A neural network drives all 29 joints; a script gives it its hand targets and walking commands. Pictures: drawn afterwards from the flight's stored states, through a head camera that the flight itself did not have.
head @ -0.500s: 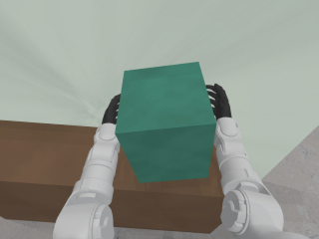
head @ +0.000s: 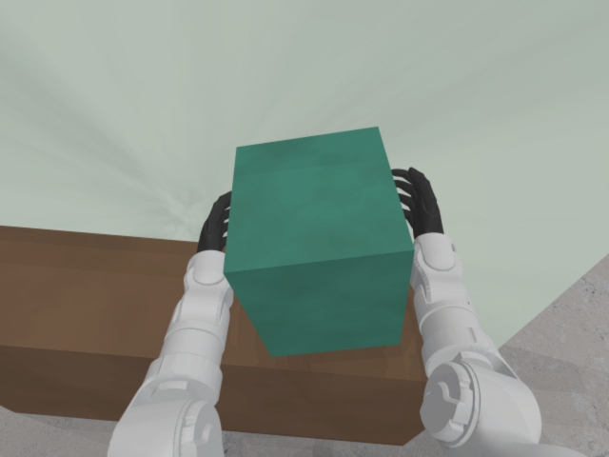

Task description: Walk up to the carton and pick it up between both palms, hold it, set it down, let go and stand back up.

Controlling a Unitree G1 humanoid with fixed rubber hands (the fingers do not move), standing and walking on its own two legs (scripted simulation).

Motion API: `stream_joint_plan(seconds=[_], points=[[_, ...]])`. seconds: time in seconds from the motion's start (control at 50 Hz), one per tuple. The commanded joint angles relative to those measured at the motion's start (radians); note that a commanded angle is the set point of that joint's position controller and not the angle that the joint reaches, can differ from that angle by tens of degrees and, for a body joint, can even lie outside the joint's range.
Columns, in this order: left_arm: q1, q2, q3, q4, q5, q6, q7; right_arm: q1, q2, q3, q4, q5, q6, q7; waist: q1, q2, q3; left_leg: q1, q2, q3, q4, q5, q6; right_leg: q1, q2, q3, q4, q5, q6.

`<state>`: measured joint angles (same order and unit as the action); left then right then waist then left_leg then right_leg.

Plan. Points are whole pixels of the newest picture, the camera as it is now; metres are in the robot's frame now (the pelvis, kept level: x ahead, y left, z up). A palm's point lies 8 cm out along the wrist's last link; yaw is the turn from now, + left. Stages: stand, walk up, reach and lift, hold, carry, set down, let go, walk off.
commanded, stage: set down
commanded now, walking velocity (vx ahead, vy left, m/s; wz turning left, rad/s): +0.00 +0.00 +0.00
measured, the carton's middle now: (321, 249) +0.39 +0.01 +0.04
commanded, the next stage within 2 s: none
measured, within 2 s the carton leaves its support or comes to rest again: neither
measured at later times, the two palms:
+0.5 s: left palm (216, 258) +0.36 +0.16 +0.03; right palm (416, 232) +0.42 -0.13 +0.06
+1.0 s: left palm (221, 274) +0.37 +0.16 -0.03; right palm (401, 247) +0.44 -0.12 +0.00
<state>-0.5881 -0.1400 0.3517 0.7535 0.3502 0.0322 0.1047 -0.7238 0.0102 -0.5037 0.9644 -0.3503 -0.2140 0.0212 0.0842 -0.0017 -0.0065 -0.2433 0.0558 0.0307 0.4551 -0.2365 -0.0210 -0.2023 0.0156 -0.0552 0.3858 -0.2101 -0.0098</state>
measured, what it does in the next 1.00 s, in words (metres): stands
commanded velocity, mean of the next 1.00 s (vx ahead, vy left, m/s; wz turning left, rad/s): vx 0.00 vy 0.00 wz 0.00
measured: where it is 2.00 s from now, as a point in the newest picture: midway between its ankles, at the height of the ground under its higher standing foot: outside the picture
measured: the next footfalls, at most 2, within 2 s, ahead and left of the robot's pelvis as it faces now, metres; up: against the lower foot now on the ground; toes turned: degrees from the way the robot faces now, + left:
none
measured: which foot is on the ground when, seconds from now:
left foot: down 0.00-1.00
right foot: down 0.00-1.00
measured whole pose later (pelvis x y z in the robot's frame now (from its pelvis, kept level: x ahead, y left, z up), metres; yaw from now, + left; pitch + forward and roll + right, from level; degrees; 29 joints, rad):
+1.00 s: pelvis +0.03 +0.00 +0.00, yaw +0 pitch +13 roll -1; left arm -0.53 -0.18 0.42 0.80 0.40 -0.20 0.14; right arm -0.72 0.01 -0.60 1.05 -0.46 -0.42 0.06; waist 0.10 0.00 0.02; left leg -0.43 0.06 0.03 0.45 -0.25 -0.02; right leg -0.38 0.02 -0.06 0.39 -0.22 -0.01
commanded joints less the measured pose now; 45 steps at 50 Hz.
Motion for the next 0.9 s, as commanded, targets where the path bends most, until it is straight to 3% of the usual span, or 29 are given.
stream_joint_plan(seconds=[0.0, 0.02, 0.04, 0.08, 0.12, 0.14, 0.18, 0.2, 0.22, 0.26, 0.3, 0.36, 0.38, 0.42, 0.44, 0.46, 0.52, 0.54, 0.56, 0.58, 0.6, 0.64, 0.68, 0.72, 0.76, 0.78, 0.8, 0.82, 0.88], points=[[-0.629, -0.467, -0.128, -0.166, 0.035, -0.113, -0.072, -0.501, 0.419, 0.161, 0.1, -0.068, -0.071, 0.127, -0.011, -0.032, -0.422, 0.161, -0.017, 0.079, -0.112, 0.459, -0.024, -0.001, 0.026, -0.075, -0.089, 0.231, -0.007], [-0.584, -0.443, -0.102, -0.136, 0.046, -0.102, -0.076, -0.478, 0.428, 0.16, 0.089, -0.073, -0.061, 0.131, 0.006, -0.051, -0.399, 0.129, -0.027, 0.09, -0.118, 0.406, -0.008, 0.015, 0.022, -0.07, -0.081, 0.21, 0.004], [-0.614, -0.451, -0.109, -0.15, 0.037, -0.11, -0.079, -0.506, 0.413, 0.141, 0.099, -0.079, -0.068, 0.131, -0.013, -0.041, -0.397, 0.135, -0.023, 0.077, -0.112, 0.443, -0.016, 0.027, 0.019, -0.074, -0.073, 0.237, 0.001], [-0.58, -0.448, -0.091, -0.137, 0.051, -0.118, -0.071, -0.499, 0.401, 0.137, 0.092, -0.085, -0.082, 0.139, 0.021, -0.041, -0.399, 0.128, -0.019, 0.083, -0.113, 0.432, -0.009, -0.002, 0.023, -0.075, -0.079, 0.213, -0.003], [-0.582, -0.444, -0.098, -0.136, 0.057, -0.11, -0.072, -0.505, 0.412, 0.139, 0.084, -0.087, -0.081, 0.134, -0.008, -0.062, -0.426, 0.15, -0.022, 0.079, -0.107, 0.465, -0.008, 0.016, 0.025, -0.069, -0.079, 0.267, 0.006], [-0.549, -0.451, -0.074, -0.148, 0.068, -0.124, -0.073, -0.459, 0.441, 0.153, 0.113, -0.089, -0.078, 0.142, 0.021, -0.066, -0.411, 0.125, -0.026, 0.092, -0.101, 0.485, -0.003, 0.048, 0.024, -0.067, -0.068, 0.299, 0.015], [-0.572, -0.44, -0.075, -0.164, 0.061, -0.135, -0.074, -0.487, 0.432, 0.146, 0.133, -0.087, -0.092, 0.142, 0.015, -0.059, -0.446, 0.122, -0.03, 0.097, -0.08, 0.529, 0.0, 0.035, 0.018, -0.055, -0.058, 0.336, 0.01], [-0.541, -0.444, -0.074, -0.157, 0.072, -0.131, -0.065, -0.5, 0.428, 0.145, 0.096, -0.083, -0.095, 0.146, 0.035, -0.037, -0.473, 0.127, -0.022, 0.089, -0.08, 0.539, -0.006, 0.013, 0.027, -0.06, -0.049, 0.315, 0.006], [-0.578, -0.453, -0.072, -0.158, 0.072, -0.139, -0.065, -0.503, 0.43, 0.12, 0.112, -0.098, -0.1, 0.143, 0.004, -0.043, -0.489, 0.152, -0.02, 0.087, -0.078, 0.547, -0.008, 0.006, 0.026, -0.067, -0.055, 0.329, 0.007], [-0.566, -0.468, -0.115, -0.161, 0.061, -0.148, -0.063, -0.505, 0.423, 0.124, 0.112, -0.093, -0.113, 0.137, -0.007, -0.041, -0.498, 0.174, -0.013, 0.086, -0.062, 0.585, -0.019, -0.039, 0.028, -0.079, -0.062, 0.324, 0.009], [-0.555, -0.473, -0.116, -0.16, 0.063, -0.163, -0.057, -0.529, 0.412, 0.136, 0.106, -0.095, -0.14, 0.142, 0.017, -0.025, -0.501, 0.192, -0.014, 0.085, -0.051, 0.653, -0.025, -0.055, 0.034, -0.083, -0.072, 0.331, -0.003], [-0.52, -0.46, -0.078, -0.127, 0.076, -0.167, -0.061, -0.492, 0.398, 0.115, 0.148, -0.113, -0.124, 0.137, 0.009, -0.034, -0.459, 0.148, -0.021, 0.095, -0.062, 0.588, -0.018, -0.044, 0.031, -0.075, -0.078, 0.303, -0.002], [-0.57, -0.472, -0.103, -0.157, 0.055, -0.18, -0.052, -0.507, 0.389, 0.083, 0.161, -0.13, -0.132, 0.134, -0.017, -0.037, -0.504, 0.166, -0.015, 0.082, -0.058, 0.605, -0.021, -0.062, 0.032, -0.082, -0.072, 0.301, -0.002], [-0.532, -0.442, -0.068, -0.136, 0.065, -0.19, -0.051, -0.521, 0.388, 0.096, 0.139, -0.132, -0.138, 0.133, 0.016, -0.066, -0.477, 0.125, -0.014, 0.098, -0.068, 0.556, -0.01, -0.059, 0.031, -0.076, -0.07, 0.29, -0.001], [-0.545, -0.451, -0.07, -0.104, 0.068, -0.194, -0.056, -0.527, 0.394, 0.084, 0.163, -0.139, -0.139, 0.128, -0.007, -0.059, -0.445, 0.103, -0.025, 0.093, -0.062, 0.575, -0.013, -0.035, 0.023, -0.07, -0.069, 0.332, 0.002], [-0.525, -0.431, -0.054, -0.113, 0.066, -0.194, -0.054, -0.527, 0.404, 0.103, 0.153, -0.122, -0.142, 0.133, 0.021, -0.056, -0.456, 0.085, -0.021, 0.1, -0.067, 0.539, -0.005, -0.026, 0.022, -0.062, -0.062, 0.313, 0.002], [-0.551, -0.455, -0.074, -0.142, 0.064, -0.207, -0.048, -0.51, 0.389, 0.086, 0.183, -0.13, -0.149, 0.137, -0.001, -0.034, -0.522, 0.148, -0.013, 0.081, -0.042, 0.631, -0.015, -0.088, 0.031, -0.067, -0.069, 0.32, -0.01], [-0.528, -0.45, -0.059, -0.109, 0.081, -0.206, -0.047, -0.51, 0.385, 0.069, 0.176, -0.14, -0.151, 0.138, 0.009, -0.03, -0.518, 0.133, -0.011, 0.088, -0.046, 0.611, -0.018, -0.094, 0.038, -0.069, -0.069, 0.293, -0.017], [-0.544, -0.435, -0.058, -0.132, 0.074, -0.206, -0.044, -0.536, 0.374, 0.077, 0.179, -0.143, -0.147, 0.138, 0.023, -0.041, -0.511, 0.138, -0.011, 0.084, -0.04, 0.623, -0.008, -0.105, 0.034, -0.07, -0.068, 0.298, -0.007], [-0.535, -0.446, -0.064, -0.127, 0.075, -0.215, -0.047, -0.539, 0.38, 0.09, 0.159, -0.136, -0.16, 0.133, 0.009, -0.061, -0.563, 0.144, -0.017, 0.089, -0.029, 0.654, -0.002, -0.085, 0.032, -0.065, -0.064, 0.353, 0.001], [-0.512, -0.446, -0.039, -0.095, 0.092, -0.214, -0.044, -0.547, 0.38, 0.085, 0.155, -0.142, -0.162, 0.138, 0.037, -0.062, -0.506, 0.106, -0.012, 0.094, -0.037, 0.63, -0.01, -0.083, 0.035, -0.073, -0.052, 0.324, -0.001], [-0.53, -0.431, -0.047, -0.113, 0.087, -0.229, -0.041, -0.532, 0.386, 0.07, 0.176, -0.143, -0.168, 0.139, 0.036, -0.053, -0.542, 0.085, -0.011, 0.088, -0.03, 0.607, -0.01, -0.095, 0.026, -0.066, -0.049, 0.305, -0.004], [-0.537, -0.458, -0.08, -0.107, 0.075, -0.242, -0.038, -0.503, 0.383, 0.048, 0.198, -0.161, -0.172, 0.132, -0.017, -0.047, -0.57, 0.127, -0.009, 0.08, -0.022, 0.642, -0.011, -0.15, 0.04, -0.069, -0.059, 0.32, -0.01], [-0.501, -0.459, -0.052, -0.088, 0.083, -0.251, -0.033, -0.505, 0.373, 0.065, 0.217, -0.162, -0.183, 0.129, 0.01, -0.063, -0.559, 0.128, -0.007, 0.08, -0.018, 0.686, -0.009, -0.138, 0.04, -0.07, -0.059, 0.344, -0.012], [-0.47, -0.479, -0.083, -0.087, 0.074, -0.263, -0.034, -0.511, 0.383, 0.071, 0.216, -0.158, -0.205, 0.12, 0.001, -0.013, -0.593, 0.143, -0.008, 0.087, 0.002, 0.733, -0.016, -0.165, 0.043, -0.07, -0.065, 0.34, -0.018], [-0.455, -0.462, -0.071, -0.072, 0.073, -0.27, -0.03, -0.524, 0.378, 0.094, 0.198, -0.151, -0.217, 0.124, 0.028, -0.04, -0.595, 0.126, -0.004, 0.082, 0.008, 0.746, -0.011, -0.167, 0.044, -0.066, -0.055, 0.375, -0.017], [-0.459, -0.456, -0.076, -0.077, 0.085, -0.275, -0.028, -0.494, 0.378, 0.071, 0.207, -0.177, -0.217, 0.122, 0.007, -0.043, -0.61, 0.1, -0.011, 0.087, 0.008, 0.734, -0.011, -0.153, 0.047, -0.071, -0.072, 0.379, -0.029], [-0.462, -0.458, -0.072, -0.062, 0.084, -0.286, -0.031, -0.524, 0.393, 0.092, 0.217, -0.161, -0.22, 0.122, 0.02, -0.05, -0.621, 0.123, -0.005, 0.085, 0.014, 0.762, -0.008, -0.153, 0.044, -0.066, -0.045, 0.405, -0.013], [-0.453, -0.449, -0.09, -0.075, 0.057, -0.332, -0.025, -0.509, 0.398, 0.108, 0.224, -0.177, -0.262, 0.108, 0.015, -0.053, -0.696, 0.073, -0.002, 0.084, 0.045, 0.828, -0.003, -0.172, 0.055, -0.068, -0.048, 0.441, -0.03]])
